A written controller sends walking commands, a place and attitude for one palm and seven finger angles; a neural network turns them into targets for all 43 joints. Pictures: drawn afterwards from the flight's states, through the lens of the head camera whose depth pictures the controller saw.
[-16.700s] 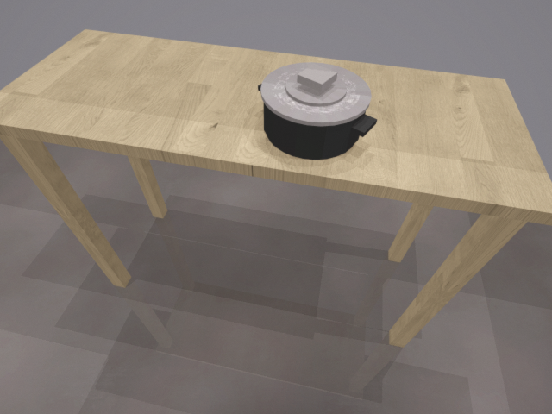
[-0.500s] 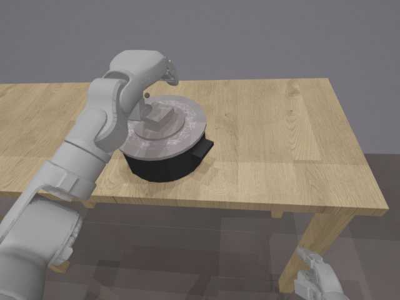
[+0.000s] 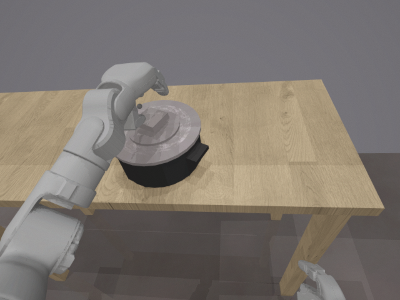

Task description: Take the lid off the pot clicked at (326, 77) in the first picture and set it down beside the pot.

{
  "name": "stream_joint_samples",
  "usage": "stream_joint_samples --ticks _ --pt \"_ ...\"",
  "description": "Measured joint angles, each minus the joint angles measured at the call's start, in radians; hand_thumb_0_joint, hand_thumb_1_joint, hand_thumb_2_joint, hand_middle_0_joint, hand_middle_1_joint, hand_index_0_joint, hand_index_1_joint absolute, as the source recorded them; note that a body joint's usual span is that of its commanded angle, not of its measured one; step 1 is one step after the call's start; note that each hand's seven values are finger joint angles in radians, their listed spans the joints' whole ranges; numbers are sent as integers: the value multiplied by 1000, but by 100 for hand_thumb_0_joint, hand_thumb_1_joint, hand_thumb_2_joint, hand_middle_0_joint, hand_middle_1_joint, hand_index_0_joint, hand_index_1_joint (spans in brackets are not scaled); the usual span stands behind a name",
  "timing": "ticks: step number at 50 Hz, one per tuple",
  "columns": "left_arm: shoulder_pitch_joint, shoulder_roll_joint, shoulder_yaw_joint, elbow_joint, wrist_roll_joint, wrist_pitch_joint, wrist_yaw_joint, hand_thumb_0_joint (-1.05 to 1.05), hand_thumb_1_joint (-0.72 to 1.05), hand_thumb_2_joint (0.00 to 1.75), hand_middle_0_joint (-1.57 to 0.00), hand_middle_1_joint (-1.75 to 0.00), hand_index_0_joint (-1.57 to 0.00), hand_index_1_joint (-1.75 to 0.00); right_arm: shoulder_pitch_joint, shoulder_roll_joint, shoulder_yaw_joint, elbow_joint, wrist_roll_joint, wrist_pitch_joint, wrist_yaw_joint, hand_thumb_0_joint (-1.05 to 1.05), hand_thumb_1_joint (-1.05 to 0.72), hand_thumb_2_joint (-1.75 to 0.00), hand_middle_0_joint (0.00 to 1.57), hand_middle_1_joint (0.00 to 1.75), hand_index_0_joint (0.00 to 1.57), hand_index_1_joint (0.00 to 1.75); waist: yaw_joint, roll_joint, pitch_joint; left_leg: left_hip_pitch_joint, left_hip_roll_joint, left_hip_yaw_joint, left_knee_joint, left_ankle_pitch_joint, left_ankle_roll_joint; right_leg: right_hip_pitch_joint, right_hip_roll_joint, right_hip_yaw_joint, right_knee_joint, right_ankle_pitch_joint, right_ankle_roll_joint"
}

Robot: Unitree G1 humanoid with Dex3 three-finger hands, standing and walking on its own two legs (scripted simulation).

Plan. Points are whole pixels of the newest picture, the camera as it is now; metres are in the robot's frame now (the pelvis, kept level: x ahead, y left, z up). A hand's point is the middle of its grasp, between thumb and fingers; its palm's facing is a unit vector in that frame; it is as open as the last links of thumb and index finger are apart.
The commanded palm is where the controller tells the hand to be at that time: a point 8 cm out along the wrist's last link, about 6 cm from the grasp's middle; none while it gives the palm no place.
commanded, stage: move the open hand above the knob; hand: left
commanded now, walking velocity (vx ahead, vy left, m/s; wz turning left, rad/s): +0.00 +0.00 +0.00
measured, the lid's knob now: (151, 119) +0.45 +0.12 +0.15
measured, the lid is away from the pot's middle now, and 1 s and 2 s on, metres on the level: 0.00 0.00 0.01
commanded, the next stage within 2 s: lower the open fingers around the knob in 0.94 s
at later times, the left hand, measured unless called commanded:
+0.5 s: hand (129, 94) +0.41 +0.13 +0.24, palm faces -0.04 -0.04 -1.00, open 10.0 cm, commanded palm +0.38 +0.13 +0.28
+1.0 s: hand (138, 117) +0.39 +0.11 +0.21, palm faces -0.10 +0.02 -0.99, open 10.0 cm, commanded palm +0.38 +0.13 +0.28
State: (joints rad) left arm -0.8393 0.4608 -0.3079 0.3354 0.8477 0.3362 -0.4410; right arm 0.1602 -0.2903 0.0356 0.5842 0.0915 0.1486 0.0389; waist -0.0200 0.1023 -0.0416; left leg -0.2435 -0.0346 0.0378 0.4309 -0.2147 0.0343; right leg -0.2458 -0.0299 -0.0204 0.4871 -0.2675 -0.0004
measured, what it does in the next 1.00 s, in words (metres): stands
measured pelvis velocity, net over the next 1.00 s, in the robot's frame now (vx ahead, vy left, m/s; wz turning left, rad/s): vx -0.02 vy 0.00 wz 0.01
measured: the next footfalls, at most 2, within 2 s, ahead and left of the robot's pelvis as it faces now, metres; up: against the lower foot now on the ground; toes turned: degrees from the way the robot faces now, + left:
none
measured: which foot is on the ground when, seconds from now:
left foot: down 0.00-1.00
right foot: down 0.00-1.00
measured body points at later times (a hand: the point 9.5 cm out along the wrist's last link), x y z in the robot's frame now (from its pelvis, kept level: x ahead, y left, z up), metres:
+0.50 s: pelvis -0.01 +0.00 +0.00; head -0.02 -0.04 +0.45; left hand +0.41 +0.13 +0.30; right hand +0.18 -0.22 -0.10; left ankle +0.01 +0.10 -0.74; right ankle -0.01 -0.12 -0.74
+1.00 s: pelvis -0.02 +0.00 +0.00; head -0.02 -0.05 +0.45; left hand +0.39 +0.11 +0.26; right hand +0.17 -0.23 -0.10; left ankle +0.01 +0.10 -0.74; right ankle -0.01 -0.12 -0.74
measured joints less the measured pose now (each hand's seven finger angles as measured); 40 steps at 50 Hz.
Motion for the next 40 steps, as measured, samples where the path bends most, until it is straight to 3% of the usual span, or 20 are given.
stream_joint_samples --ticks 6,11,15,20,23,27,31,35,40 --pt "2 39 -21 -85 -27 -49 -2 0 -37 165 -88 -9 -88 -8 -34 2 -3 10 -9 -42 -27 1 -91 -90 19 29 20 30 5 -6 30 16 -1 -6 7 -1 1 20 -1 -6 3 -1 -1" --pt "-59 29 30 37 -18 -6 29 0 -37 165 -88 -8 -88 -8 -51 5 6 8 1 -27 -16 1 -91 -90 19 29 20 30 15 -9 8 -5 -2 -5 4 9 -2 -3 -2 -5 4 7 0" --pt "-3 19 -18 -16 -9 15 6 0 -37 165 -88 -8 -88 -8 -53 9 5 -13 7 -7 -2 1 -91 -90 19 29 20 30 20 -11 11 -15 -3 -9 11 11 0 -10 -4 -10 9 8 0" --pt "-4 21 -90 -87 -23 -43 4 0 -37 165 -88 -9 -88 -8 -61 20 10 4 -2 -43 -22 1 -91 -90 19 29 20 30 20 -11 21 -1 -7 -19 23 4 3 12 -8 -19 12 2 1" --pt "-67 17 -44 11 -28 -46 29 0 -37 165 -89 -9 -89 -8 -69 27 25 23 -6 -47 -32 1 -91 -90 19 29 20 30 12 -12 13 1 -6 -14 15 8 2 9 -7 -14 8 7 1" --pt "-93 6 5 78 -14 3 39 0 -37 165 -88 -8 -88 -8 -47 28 21 9 -2 -23 -11 1 -91 -90 19 29 20 30 9 -10 0 -11 -5 -6 5 17 1 -9 -6 -6 7 13 1" --pt "-5 -10 -23 -15 -8 7 15 0 -37 165 -88 -8 -88 -8 -30 16 13 -2 1 8 7 1 -91 -90 19 29 20 30 11 0 0 -11 -5 -5 13 12 4 -7 -6 -5 10 11 3" --pt "13 8 -66 -79 -14 -36 6 0 -37 165 -88 -8 -88 -8 -33 15 10 9 -5 -19 -16 1 -91 -90 19 29 20 30 9 -3 21 6 -6 -6 15 8 5 9 -7 -6 14 6 3" --pt "-61 22 -1 14 -23 -39 41 0 -37 165 -88 -9 -88 -8 -35 15 14 25 -9 -36 -28 1 -91 -90 19 29 20 30 7 -5 13 7 -3 -1 3 16 0 5 -3 0 8 14 1"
